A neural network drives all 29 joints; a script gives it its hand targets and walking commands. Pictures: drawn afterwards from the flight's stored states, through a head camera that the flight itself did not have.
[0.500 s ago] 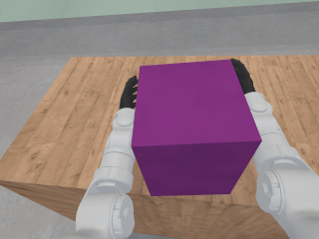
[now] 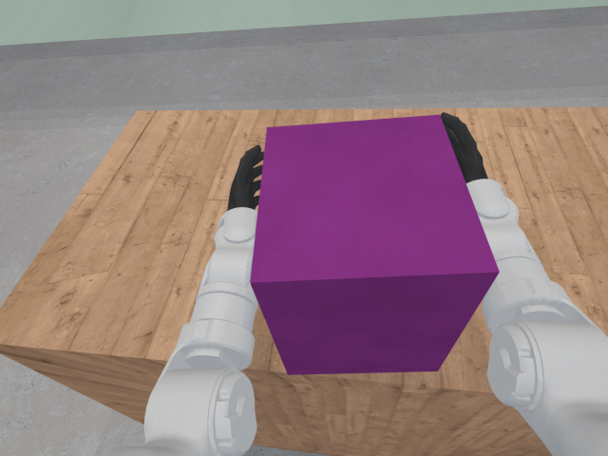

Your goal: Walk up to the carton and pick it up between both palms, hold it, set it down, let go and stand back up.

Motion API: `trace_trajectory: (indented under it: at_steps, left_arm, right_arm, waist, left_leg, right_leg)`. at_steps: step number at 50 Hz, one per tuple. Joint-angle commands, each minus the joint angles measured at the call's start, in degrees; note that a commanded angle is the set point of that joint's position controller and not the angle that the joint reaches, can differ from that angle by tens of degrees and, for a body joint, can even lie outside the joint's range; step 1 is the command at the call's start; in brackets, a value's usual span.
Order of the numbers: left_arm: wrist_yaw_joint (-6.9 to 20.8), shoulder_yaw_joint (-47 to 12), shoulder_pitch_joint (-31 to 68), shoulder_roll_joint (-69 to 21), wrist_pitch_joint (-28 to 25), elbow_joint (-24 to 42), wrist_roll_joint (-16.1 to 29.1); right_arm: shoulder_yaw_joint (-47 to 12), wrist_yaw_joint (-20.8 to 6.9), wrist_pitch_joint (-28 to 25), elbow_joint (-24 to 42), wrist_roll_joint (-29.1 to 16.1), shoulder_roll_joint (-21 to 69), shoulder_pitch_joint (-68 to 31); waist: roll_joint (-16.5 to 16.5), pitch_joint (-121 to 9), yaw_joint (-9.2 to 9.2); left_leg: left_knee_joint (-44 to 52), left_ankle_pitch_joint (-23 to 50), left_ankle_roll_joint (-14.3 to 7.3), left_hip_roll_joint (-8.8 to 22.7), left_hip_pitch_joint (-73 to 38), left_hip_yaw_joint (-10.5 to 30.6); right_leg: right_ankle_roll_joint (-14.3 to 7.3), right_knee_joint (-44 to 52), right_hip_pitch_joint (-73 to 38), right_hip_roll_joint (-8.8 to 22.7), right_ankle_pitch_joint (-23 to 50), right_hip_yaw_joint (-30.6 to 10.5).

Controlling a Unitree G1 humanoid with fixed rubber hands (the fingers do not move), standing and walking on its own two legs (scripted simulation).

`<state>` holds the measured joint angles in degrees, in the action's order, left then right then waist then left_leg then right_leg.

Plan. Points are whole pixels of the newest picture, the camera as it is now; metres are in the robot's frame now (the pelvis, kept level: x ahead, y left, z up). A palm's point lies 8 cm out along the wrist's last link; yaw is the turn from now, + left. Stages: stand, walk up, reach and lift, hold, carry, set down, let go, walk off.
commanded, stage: reach and lift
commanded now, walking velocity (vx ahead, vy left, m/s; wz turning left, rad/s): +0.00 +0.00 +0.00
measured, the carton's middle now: (357, 256) +0.36 +0.00 +0.09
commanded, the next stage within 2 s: none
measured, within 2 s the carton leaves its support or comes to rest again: leaves its support in 0.08 s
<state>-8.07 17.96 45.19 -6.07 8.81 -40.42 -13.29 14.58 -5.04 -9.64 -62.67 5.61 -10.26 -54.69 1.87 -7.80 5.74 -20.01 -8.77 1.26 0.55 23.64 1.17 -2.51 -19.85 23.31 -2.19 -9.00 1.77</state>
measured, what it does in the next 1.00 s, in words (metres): stands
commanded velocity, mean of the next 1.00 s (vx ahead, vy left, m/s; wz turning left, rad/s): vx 0.00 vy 0.00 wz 0.00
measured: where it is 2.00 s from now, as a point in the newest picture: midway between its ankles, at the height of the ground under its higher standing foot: outside the picture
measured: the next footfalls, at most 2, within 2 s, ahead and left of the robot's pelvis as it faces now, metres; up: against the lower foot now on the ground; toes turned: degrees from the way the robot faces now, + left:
none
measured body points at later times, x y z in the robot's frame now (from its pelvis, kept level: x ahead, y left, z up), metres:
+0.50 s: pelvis -0.02 +0.00 +0.00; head +0.01 -0.02 +0.45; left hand +0.40 +0.15 +0.14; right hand +0.45 -0.13 +0.16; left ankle +0.00 +0.13 -0.74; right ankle -0.01 -0.09 -0.74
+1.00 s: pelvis -0.03 +0.00 +0.00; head -0.04 -0.02 +0.45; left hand +0.38 +0.16 +0.17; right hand +0.43 -0.12 +0.17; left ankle +0.00 +0.13 -0.74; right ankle -0.01 -0.09 -0.74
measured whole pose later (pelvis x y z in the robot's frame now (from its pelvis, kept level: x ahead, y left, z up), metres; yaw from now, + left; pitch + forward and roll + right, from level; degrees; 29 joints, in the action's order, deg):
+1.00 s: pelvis -0.03 +0.00 +0.00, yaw +0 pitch +10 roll +0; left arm -6.8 18.0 45.0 -4.7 14.2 -39.3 -9.2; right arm 11.0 2.5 -2.7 -63.7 2.5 -8.6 -54.7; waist 1.8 -13.1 5.7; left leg -20.0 -7.0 1.2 0.6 22.6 1.1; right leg -2.2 -19.5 22.1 -2.2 -6.9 1.8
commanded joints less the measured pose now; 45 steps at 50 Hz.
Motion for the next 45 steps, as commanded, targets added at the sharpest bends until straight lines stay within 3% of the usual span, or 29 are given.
trace_trajectory:
  at_steps: [1, 3, 4, 6, 8, 10, 14, 15, 16, 17, 18, 21, 23, 24, 25, 26, 28, 29, 32, 33, 35, 37, 39, 40, 41, 42, 43, 44, 45]
  left_arm:
    - [2.3, -16.0, 36.5, -33.4, -7.8, 12.9, 2.5]
    - [2.8, -16.1, 37.1, -33.8, -8.1, 11.6, 1.8]
    - [3.2, -14.2, 35.9, -32.6, -8.2, 9.5, 1.1]
    - [3.2, -15.3, 38.3, -32.7, -9.3, 12.4, 1.9]
    - [3.3, -15.0, 37.9, -32.7, -9.5, 11.0, 1.3]
    - [3.6, -15.7, 38.1, -32.2, -9.7, 9.7, 2.3]
    - [4.0, -15.8, 40.4, -31.8, -9.6, 9.4, 1.7]
    - [3.9, -15.7, 40.4, -31.7, -9.1, 7.2, 1.3]
    - [4.1, -15.8, 41.0, -31.8, -9.4, 7.8, 1.9]
    - [3.6, -15.8, 41.6, -31.3, -9.0, 8.7, 2.0]
    - [4.2, -16.6, 41.2, -31.0, -8.0, 7.7, 2.1]
    - [3.7, -17.7, 46.5, -31.3, -8.0, 9.4, 3.5]
    - [3.7, -19.6, 46.1, -31.3, -6.8, 9.3, 4.8]
    - [3.9, -19.3, 46.9, -30.3, -6.3, 7.9, 5.3]
    - [4.1, -19.3, 45.5, -29.7, -5.1, 9.3, 4.6]
    - [4.2, -18.8, 45.7, -29.1, -4.5, 7.4, 5.0]
    - [4.7, -17.9, 47.4, -27.8, -4.3, 8.8, 5.6]
    - [4.7, -19.0, 48.9, -28.5, -3.7, 9.2, 6.5]
    - [4.4, -20.0, 50.0, -29.6, -3.2, 10.2, 7.5]
    - [4.5, -20.5, 49.5, -28.8, -2.8, 9.8, 8.5]
    - [4.8, -19.5, 48.1, -28.7, -1.8, 8.6, 7.8]
    - [5.5, -20.5, 48.7, -27.6, -0.6, 10.0, 8.1]
    - [5.7, -21.5, 49.5, -27.9, 0.0, 10.9, 9.2]
    - [5.3, -22.4, 50.6, -29.0, -0.1, 13.7, 9.9]
    - [5.5, -21.1, 49.0, -27.1, 1.0, 10.3, 9.4]
    - [5.3, -23.6, 49.9, -28.8, 1.3, 13.2, 11.1]
    - [5.1, -23.0, 50.9, -28.8, 1.6, 12.5, 10.9]
    - [4.7, -24.2, 51.0, -30.4, 1.7, 13.8, 11.5]
    - [5.3, -23.4, 49.5, -28.3, 2.6, 11.3, 11.0]
  right_arm:
    - [-11.1, -3.7, -7.7, 2.5, 2.1, 30.8, -38.0]
    - [-12.1, -3.1, -8.2, 1.8, 2.4, 31.4, -36.8]
    - [-11.3, -2.8, -8.5, 1.8, 3.1, 30.7, -36.4]
    - [-11.8, -3.2, -9.1, 0.5, 3.3, 29.9, -36.6]
    - [-11.4, -3.1, -9.6, -0.4, 3.4, 29.2, -36.0]
    - [-11.5, -2.8, -9.5, -1.5, 4.1, 29.0, -35.4]
    - [-11.3, -2.6, -9.6, -1.3, 5.0, 29.1, -37.0]
    - [-9.6, -2.7, -8.5, -4.1, 5.4, 29.0, -35.4]
    - [-9.9, -2.9, -8.9, -2.6, 5.5, 29.2, -35.2]
    - [-10.1, -3.3, -8.6, -1.6, 4.6, 29.4, -37.7]
    - [-11.5, -2.6, -7.1, -2.1, 4.4, 30.1, -34.7]
    - [-9.5, -3.2, -7.0, -0.3, 5.0, 30.3, -40.9]
    - [-10.7, -2.7, -5.2, -0.9, 4.1, 30.2, -38.1]
    - [-10.2, -2.5, -4.5, -1.7, 4.4, 31.3, -37.0]
    - [-12.3, -1.9, -3.3, 0.1, 3.1, 32.4, -36.2]
    - [-10.5, -2.1, -2.9, -0.4, 3.3, 31.9, -38.2]
    - [-12.7, -1.8, -2.5, 2.0, 2.8, 34.6, -39.2]
    - [-12.8, -1.8, -1.7, 2.3, 2.4, 34.4, -39.8]
    - [-13.5, -1.4, -0.9, 5.9, 1.1, 36.9, -41.9]
    - [-14.2, -1.0, -0.1, 5.7, 0.7, 36.8, -41.8]
    - [-15.7, -0.4, 1.1, 7.1, -0.2, 38.5, -41.9]
    - [-16.1, 0.8, 2.7, 7.8, -0.8, 39.8, -39.8]
    - [-17.2, 1.2, 3.2, 10.5, -2.1, 40.9, -41.3]
    - [-17.1, 1.0, 2.6, 12.2, -3.0, 40.9, -43.7]
    - [-17.5, 1.7, 4.4, 11.3, -3.6, 41.0, -42.6]
    - [-18.7, 1.7, 4.3, 14.8, -4.3, 42.1, -43.5]
    - [-18.1, 1.8, 4.5, 14.0, -4.4, 42.1, -44.7]
    - [-18.8, 1.6, 4.0, 16.8, -5.3, 42.0, -47.3]
    - [-18.6, 2.7, 5.2, 17.4, -4.9, 43.0, -46.0]
  waist:
    - [-8.3, -45.4, 1.5]
    - [-9.3, -43.5, -0.18]
    - [-9.0, -40.3, 0.47]
    - [-8.7, -42.8, 0.35]
    - [-7.8, -43.6, 0.28]
    - [-9.6, -42.0, -0.56]
    - [-9.8, -41.1, -0.98]
    - [-8.3, -39.8, -1.7]
    - [-9.4, -40.4, -0.93]
    - [-8.4, -41.4, 0.23]
    - [-9.4, -38.5, -1.24]
    - [-8.5, -42.1, -0.94]
    - [-8.2, -40.1, -2.34]
    - [-9.5, -38.7, -2.06]
    - [-9.0, -37.5, -1.71]
    - [-8.9, -36.1, -2.06]
    - [-10.4, -38.2, -0.61]
    - [-10.3, -38.6, -2.13]
    - [-10.1, -42.5, -2.55]
    - [-11.7, -41.4, -2.97]
    - [-12.0, -39.9, -2.29]
    - [-10.9, -38.1, -3.95]
    - [-10.9, -38.4, -4.34]
    - [-9.4, -43.8, -4.28]
    - [-10.7, -38.2, -4.91]
    - [-9.4, -41.2, -4.42]
    - [-9.0, -40.8, -4.63]
    - [-9.4, -44.3, -4.53]
    - [-11.1, -40.7, -5.22]
  left_leg:
    - [-3.5, 35.6, 1.6, 1.9, -17.3, -4.0]
    - [-3.2, 34.2, 1.6, 1.8, -16.6, -3.7]
    - [-2.3, 31.7, 1.2, 1.6, -15.5, -3.9]
    - [-2.2, 33.2, 1.4, 2.1, -16.4, -4.0]
    - [-2.6, 32.6, 1.6, 2.2, -17.4, -4.2]
    - [-1.9, 29.7, 1.0, 1.6, -17.2, -4.7]
    - [-0.6, 25.5, 0.7, 1.7, -15.4, -4.8]
    - [-0.1, 22.3, 0.9, 1.5, -15.3, -4.9]
    - [-0.4, 21.3, 0.7, 1.7, -15.7, -5.5]
    - [-0.1, 21.9, 0.4, 1.7, -15.8, -5.5]
    - [-0.2, 20.6, 0.2, 1.4, -16.0, -5.3]
    - [0.5, 18.3, 0.4, 1.2, -15.1, -5.4]
    - [-0.1, 18.3, 0.4, 1.4, -17.5, -4.7]
    - [0.1, 15.2, 0.1, 1.0, -16.4, -5.3]
    - [0.7, 15.1, -0.1, 1.0, -16.3, -5.1]
    - [1.0, 12.7, -0.3, 0.9, -14.6, -4.9]
    - [1.3, 12.0, -1.1, 0.1, -12.5, -5.5]
    - [1.7, 11.4, -1.2, 0.3, -12.1, -4.8]
    - [1.0, 13.1, -1.1, -0.4, -11.6, -4.6]
    - [1.1, 12.4, -1.2, -0.2, -11.5, -4.2]
    - [1.3, 12.1, -1.6, -0.5, -9.8, -4.1]
    - [1.7, 11.3, -1.6, -0.8, -9.8, -3.9]
    - [1.3, 11.5, -1.4, -1.0, -9.5, -3.4]
    - [0.4, 14.7, -0.6, -0.6, -11.0, -3.2]
    - [1.2, 11.1, -1.3, -1.2, -9.7, -2.9]
    - [0.9, 13.6, -1.1, -1.4, -11.8, -2.8]
    - [0.6, 12.5, -0.8, -1.4, -11.1, -2.6]
    - [-0.2, 15.0, -0.5, -1.2, -12.7, -2.1]
    - [0.2, 11.9, -1.3, -1.8, -10.8, -2.5]
  right_leg:
    - [3.6, -2.8, -22.9, -0.4, 42.2, 3.3]
    - [4.2, -3.2, -23.9, -0.2, 44.1, 3.4]
    - [4.3, -2.8, -24.1, 0.3, 43.5, 3.3]
    - [4.5, -2.9, -23.5, -0.2, 41.3, 3.6]
    - [3.8, -2.1, -22.3, -0.3, 38.7, 4.2]
    - [4.1, -1.6, -22.4, -0.1, 38.6, 4.2]
    - [4.4, -1.6, -23.0, 0.1, 35.8, 4.5]
    - [4.0, -0.3, -20.3, 0.1, 29.5, 4.4]
    - [3.8, -0.1, -20.6, -0.2, 27.9, 4.6]
    - [3.4, 0.1, -20.0, -0.3, 26.9, 4.4]
    - [3.9, 0.7, -20.4, 0.3, 27.5, 4.6]
    - [3.6, 0.0, -19.9, -0.4, 23.3, 4.8]
    - [3.8, 1.1, -18.0, -0.2, 22.2, 5.1]
    - [3.7, 1.7, -17.8, 0.0, 20.4, 4.7]
    - [4.0, 1.5, -19.3, 0.3, 21.1, 4.8]
    - [3.8, 1.4, -19.1, 0.5, 19.8, 4.5]
    - [4.8, 0.2, -23.6, 1.1, 22.6, 3.6]
    - [4.9, 0.4, -23.4, 1.2, 22.4, 3.8]
    - [5.2, -0.7, -25.7, 1.0, 26.8, 3.5]
    - [5.5, -0.7, -26.3, 1.0, 27.4, 3.2]
    - [5.9, -1.0, -27.9, 1.2, 28.7, 3.1]
    - [6.5, -1.1, -29.5, 1.7, 29.4, 2.9]
    - [6.8, -1.6, -30.2, 1.7, 30.3, 2.6]
    - [6.4, -2.5, -30.6, 1.0, 32.9, 2.6]
    - [6.9, -1.2, -30.0, 1.4, 30.3, 2.3]
    - [6.6, -1.6, -29.6, 0.9, 30.8, 2.7]
    - [6.6, -1.5, -29.9, 1.0, 30.2, 2.5]
    - [6.2, -1.8, -28.9, 0.2, 31.1, 2.8]
    - [6.7, -1.2, -30.9, 1.1, 30.8, 1.9]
